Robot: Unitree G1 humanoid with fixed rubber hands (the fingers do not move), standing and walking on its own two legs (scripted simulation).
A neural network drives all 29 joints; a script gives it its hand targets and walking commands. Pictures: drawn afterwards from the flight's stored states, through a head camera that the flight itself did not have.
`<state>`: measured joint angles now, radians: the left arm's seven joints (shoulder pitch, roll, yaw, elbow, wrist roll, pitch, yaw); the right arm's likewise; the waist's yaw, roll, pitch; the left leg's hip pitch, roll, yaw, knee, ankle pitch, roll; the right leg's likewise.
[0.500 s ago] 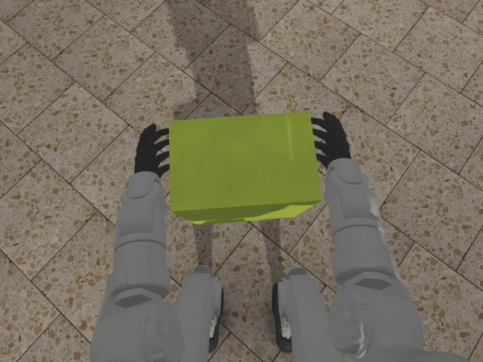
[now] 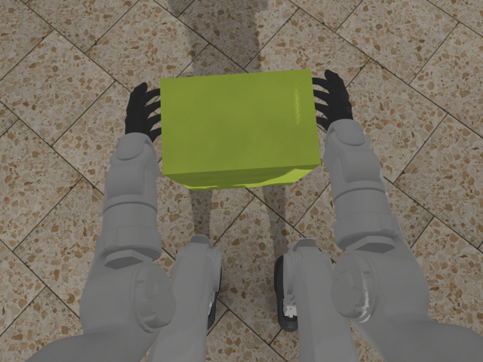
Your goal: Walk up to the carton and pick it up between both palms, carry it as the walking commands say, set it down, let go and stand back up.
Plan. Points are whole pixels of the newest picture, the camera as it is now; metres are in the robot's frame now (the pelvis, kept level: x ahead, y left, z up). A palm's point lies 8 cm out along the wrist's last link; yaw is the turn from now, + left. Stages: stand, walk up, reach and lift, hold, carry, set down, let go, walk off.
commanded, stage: set down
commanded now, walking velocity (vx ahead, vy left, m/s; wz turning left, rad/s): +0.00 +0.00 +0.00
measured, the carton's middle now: (239, 142) +0.47 +0.03 -0.16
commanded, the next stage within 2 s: none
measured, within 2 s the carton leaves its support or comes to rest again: rests again in 1.84 s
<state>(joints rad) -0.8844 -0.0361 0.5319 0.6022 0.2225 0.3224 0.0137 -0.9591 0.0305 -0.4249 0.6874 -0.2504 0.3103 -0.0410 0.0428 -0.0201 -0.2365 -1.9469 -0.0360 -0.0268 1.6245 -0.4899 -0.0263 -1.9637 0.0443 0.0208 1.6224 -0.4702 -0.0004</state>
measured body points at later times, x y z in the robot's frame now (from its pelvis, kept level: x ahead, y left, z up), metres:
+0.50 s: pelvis -0.01 +0.00 -0.07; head +0.29 +0.00 +0.26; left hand +0.48 +0.19 -0.18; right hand +0.51 -0.12 -0.18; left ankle +0.09 +0.12 -0.49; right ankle +0.10 -0.11 -0.49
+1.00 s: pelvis -0.02 +0.01 -0.12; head +0.33 +0.01 +0.16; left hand +0.51 +0.19 -0.27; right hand +0.54 -0.12 -0.26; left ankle +0.09 +0.12 -0.49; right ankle +0.10 -0.11 -0.49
